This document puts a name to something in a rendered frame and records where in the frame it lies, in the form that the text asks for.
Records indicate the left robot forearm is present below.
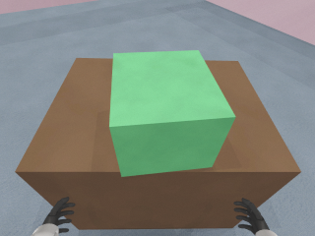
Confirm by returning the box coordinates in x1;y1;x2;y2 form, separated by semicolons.
31;223;59;236

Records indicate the pedestal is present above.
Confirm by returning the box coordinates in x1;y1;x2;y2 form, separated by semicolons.
15;58;301;230

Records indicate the robot right hand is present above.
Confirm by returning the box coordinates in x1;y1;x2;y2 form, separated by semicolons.
234;198;270;235

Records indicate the robot left hand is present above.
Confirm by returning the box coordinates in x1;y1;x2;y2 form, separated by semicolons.
42;197;75;233

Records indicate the carton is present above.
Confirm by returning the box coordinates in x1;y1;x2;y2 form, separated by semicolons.
109;50;236;177

